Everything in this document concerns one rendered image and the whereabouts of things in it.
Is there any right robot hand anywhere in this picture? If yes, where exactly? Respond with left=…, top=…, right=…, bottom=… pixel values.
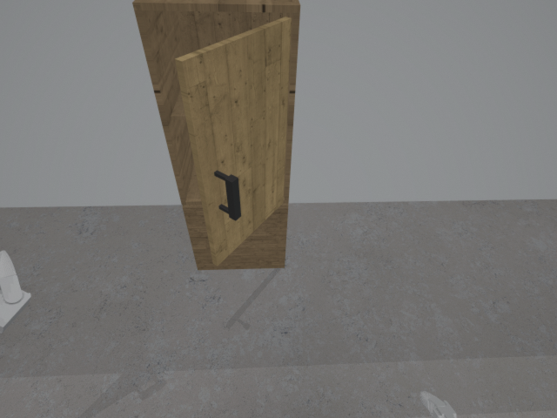
left=420, top=391, right=457, bottom=418

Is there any handle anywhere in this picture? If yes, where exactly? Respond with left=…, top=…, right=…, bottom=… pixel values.
left=214, top=171, right=241, bottom=221

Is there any left robot hand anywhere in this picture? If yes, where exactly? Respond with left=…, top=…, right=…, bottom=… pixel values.
left=0, top=250, right=31, bottom=334

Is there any cupboard door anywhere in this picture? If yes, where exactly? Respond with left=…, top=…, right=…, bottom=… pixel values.
left=175, top=17, right=292, bottom=266

